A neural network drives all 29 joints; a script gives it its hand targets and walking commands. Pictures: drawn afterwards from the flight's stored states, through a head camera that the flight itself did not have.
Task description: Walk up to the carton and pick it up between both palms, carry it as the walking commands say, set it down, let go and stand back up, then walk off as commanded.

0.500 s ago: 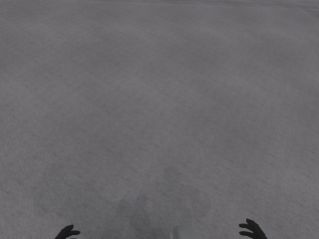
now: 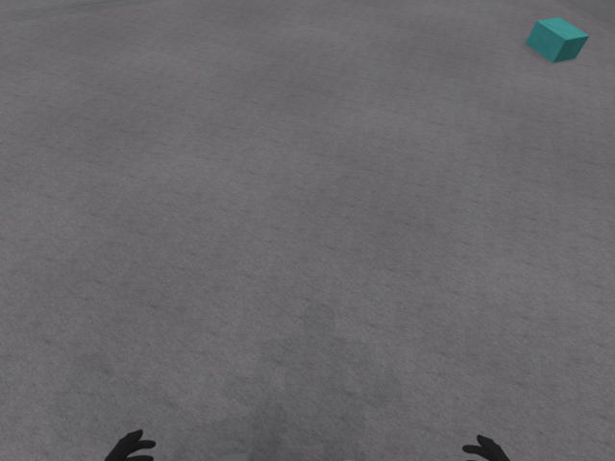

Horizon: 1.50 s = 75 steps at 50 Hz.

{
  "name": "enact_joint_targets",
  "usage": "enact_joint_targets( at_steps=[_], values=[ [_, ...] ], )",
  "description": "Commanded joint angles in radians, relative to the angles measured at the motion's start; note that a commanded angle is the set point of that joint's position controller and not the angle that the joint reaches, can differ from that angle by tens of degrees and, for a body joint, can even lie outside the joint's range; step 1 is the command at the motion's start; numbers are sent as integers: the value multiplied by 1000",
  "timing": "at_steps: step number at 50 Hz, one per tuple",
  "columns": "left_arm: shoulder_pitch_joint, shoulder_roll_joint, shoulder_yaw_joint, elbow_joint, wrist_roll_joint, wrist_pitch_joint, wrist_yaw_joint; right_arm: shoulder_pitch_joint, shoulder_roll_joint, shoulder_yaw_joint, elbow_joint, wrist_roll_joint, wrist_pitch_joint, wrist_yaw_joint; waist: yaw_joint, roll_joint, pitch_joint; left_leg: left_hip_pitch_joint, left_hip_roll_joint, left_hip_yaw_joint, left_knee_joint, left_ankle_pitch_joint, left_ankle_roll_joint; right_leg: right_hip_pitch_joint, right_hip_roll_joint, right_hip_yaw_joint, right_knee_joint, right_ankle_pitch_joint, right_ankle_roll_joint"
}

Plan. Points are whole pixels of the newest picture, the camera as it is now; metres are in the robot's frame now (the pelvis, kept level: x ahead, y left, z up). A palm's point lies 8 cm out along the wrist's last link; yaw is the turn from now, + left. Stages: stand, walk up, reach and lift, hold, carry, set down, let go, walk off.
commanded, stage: walk up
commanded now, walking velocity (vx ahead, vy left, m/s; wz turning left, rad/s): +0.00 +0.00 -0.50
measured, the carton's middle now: (556, 39) +2.57 -1.60 -0.69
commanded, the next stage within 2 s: none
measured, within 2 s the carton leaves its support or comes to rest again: neither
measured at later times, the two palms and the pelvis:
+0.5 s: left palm (173, 405) +0.21 +0.20 -0.12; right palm out of the picture +0.06 -0.30 -0.15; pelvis +0.04 -0.03 -0.02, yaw -17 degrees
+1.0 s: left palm (243, 274) +0.44 +0.12 -0.12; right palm out of the picture +0.05 -0.24 -0.12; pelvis +0.21 -0.03 +0.00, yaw -31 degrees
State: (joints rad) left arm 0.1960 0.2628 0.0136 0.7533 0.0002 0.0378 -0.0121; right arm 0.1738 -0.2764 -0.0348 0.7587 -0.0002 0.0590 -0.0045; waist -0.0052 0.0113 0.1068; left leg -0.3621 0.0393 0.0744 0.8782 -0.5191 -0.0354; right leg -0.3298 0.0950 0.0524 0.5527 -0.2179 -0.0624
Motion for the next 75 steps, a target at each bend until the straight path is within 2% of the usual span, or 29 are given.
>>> enact_joint_targets(
  at_steps=[1, 3, 4, 5, 8, 9, 11, 17, 18, 19, 20, 25, 31, 33, 35, 36, 38, 40, 44, 46, 52, 54, 56, 57, 59, 68, 72, 74, 75],
  values=[
    [-45, 192, 90, -47, 18, 0, 17, 79, -55, -29, -56, -12, -13, -4, -38, -130, -213, 208, -6, -80, -304, 133, 11, -31, -256, 390, -211, 142, -60],
    [-33, 136, 90, -52, 12, -2, 10, 194, -100, -44, 4, -17, -22, -20, -84, 32, -288, 542, 108, -179, -579, 138, 51, -245, -109, 251, 4, -83, 31],
    [-85, 38, 66, -89, 21, -4, 7, 221, -186, -50, -2, -37, -21, -26, -105, 259, -191, 557, 381, -387, -612, 224, 71, -477, 30, 72, 245, -280, 79],
    [-103, 56, 81, -98, 37, -1, 6, 185, -176, -47, -10, -29, -18, -29, -69, 157, -146, 469, 484, -357, -536, 550, 124, -499, -47, 28, 379, -334, 96],
    [-136, 116, 114, -46, 56, 13, -6, -1, -144, -48, -3, -35, -35, -29, -12, 63, -93, 333, 399, -208, -562, 602, 138, -440, -84, 7, 644, -201, 108],
    [-83, 129, 105, -41, 50, 25, -11, 7, -137, -50, -4, -48, -35, -16, -16, 176, -175, 319, 253, -98, -613, 66, 111, -394, -96, -43, 619, -180, 80],
    [-21, 112, 93, -28, 38, 26, 1, -30, -125, -45, -31, -65, -15, -5, 22, 213, -118, 180, 209, 10, -658, -25, 143, -275, -108, -123, 517, -198, 80],
    [59, 99, 82, 11, 46, 6, 7, 20, -146, -54, -1, -56, -13, 16, 100, 58, -108, 4, 203, 159, -233, 159, 131, 121, -120, -188, 147, -220, 54],
    [183, 174, 103, 55, 60, -4, 23, 4, -126, -40, -4, -48, -13, 20, 165, -139, -116, -112, 126, 189, 12, 169, 93, 238, -189, 11, -5, -241, 10],
    [260, 296, 121, 77, 73, -15, 36, -17, -91, -37, -51, -47, -18, 24, 180, -339, -101, -329, -1, 114, 249, -118, 43, 303, -447, 487, -171, -154, -83],
    [221, 351, 123, 61, 73, -22, 45, 5, -76, -33, -74, -34, -13, 27, 112, -319, -143, -395, -23, -61, 356, -84, 27, 256, -574, 797, -294, -214, -166],
    [165, 213, 98, 98, 47, -38, 68, -63, -81, -46, -69, -41, -20, 28, 78, -165, -168, -324, 25, -121, 321, 35, -7, 170, -444, 514, -185, 240, -154],
    [58, 211, 101, 62, 50, -32, 55, -29, -44, -29, -64, -25, -20, 42, 41, -254, -124, -81, 44, -80, -80, 153, -7, -32, -372, 332, -211, -15, -101],
    [-23, 191, 87, 24, 46, -32, 23, 211, -31, -27, 12, -8, -58, 50, -99, -310, -259, 417, -9, -17, -290, 142, -4, -311, -197, 225, -130, -444, -31],
    [-118, 16, 50, -31, 53, -32, 7, 535, -211, -76, 113, -43, -84, 10, -208, 273, -220, 601, 409, -496, -638, -249, -12, -636, -42, -1, 564, -344, 49],
    [-149, 41, 54, -57, 63, -31, 2, 427, -221, -66, 82, -47, -89, -1, -168, 149, -103, 390, 530, -712, -848, -473, 47, -596, -123, 38, 689, -264, 69],
    [-139, 75, 69, -58, 63, -42, -13, 308, -217, -66, 55, -56, -94, 4, -117, 136, -42, 279, 460, -638, -840, -364, 80, -555, -168, 51, 711, -132, 58],
    [-78, 64, 74, -6, 54, -39, -41, 218, -115, -51, 39, -50, -113, 14, -44, 209, -12, 226, 311, -327, -780, -247, 98, -486, -204, -12, 706, -97, 57],
    [-221, 43, 66, -27, 50, -40, -62, 299, -116, -48, 10, -47, -134, 19, -88, 36, 4, 351, 343, -236, -772, 11, 174, -501, -203, -43, 535, -54, 77],
    [-221, 28, 48, -34, 32, -45, -74, 304, -111, -44, 23, -45, -131, 19, -85, 202, 30, 374, 284, -110, -728, 111, 155, -454, -180, -94, 393, -34, 74],
    [-267, 26, 44, -34, 27, -63, -63, 379, -127, -52, 87, -52, -116, 15, -88, 206, 3, 377, 251, 27, -604, 548, 155, -278, -110, -199, 130, -150, 50],
    [-14, 54, 52, 49, 37, -76, -48, 310, -156, -55, 63, -27, -112, 15, 47, 178, -114, 311, 236, 71, -358, 837, 118, 35, -63, -217, -35, -23, 35],
    [307, 224, 115, 151, 67, -82, -22, 261, -122, -43, -4, -20, -117, 22, 214, -189, -291, -130, 81, 138, 175, 550, 67, 534, -242, 112, -42, -273, -50],
    [412, 323, 115, 148, 61, -84, -3, 219, -80, -35, -64, -3, -129, 34, 197, -421, -291, -380, -89, 34, 432, -22, 27, 628, -512, 751, -222, -103, -197],
    [363, 236, 95, 154, 57, -101, 14, 138, -96, -37, -68, -12, -123, 35, 160, -171, -216, -424, 46, -104, 521, 7, 47, 540, -503, 575, -172, 265, -187],
    [23, 134, 71, 91, 30, -112, 11, 36, -3, -1, 9, -15, -97, 76, -18, -230, -60, -9, 95, 5, -180, 305, 17, -18, -330, 50, -295, 40, -64],
    [97, 109, 71, 100, 31, -100, -9, 185, -59, -29, 89, -18, -113, 62, -58, -80, -162, 347, 49, 31, -385, 295, 14, -111, -242, -17, 15, -25, 0],
    [78, 49, 62, 52, 32, -89, -12, 395, -239, -81, 143, -42, -115, 26, -127, 413, -214, 479, 398, -562, -711, -270, 70, -365, -69, -92, 580, -320, 25],
    [74, 50, 74, 44, 39, -79, -9, 290, -249, -74, 113, -37, -112, 22, -72, 350, -157, 379, 415, -673, -806, -452, 138, -387, -103, -35, 712, -316, 14]
  ],
)
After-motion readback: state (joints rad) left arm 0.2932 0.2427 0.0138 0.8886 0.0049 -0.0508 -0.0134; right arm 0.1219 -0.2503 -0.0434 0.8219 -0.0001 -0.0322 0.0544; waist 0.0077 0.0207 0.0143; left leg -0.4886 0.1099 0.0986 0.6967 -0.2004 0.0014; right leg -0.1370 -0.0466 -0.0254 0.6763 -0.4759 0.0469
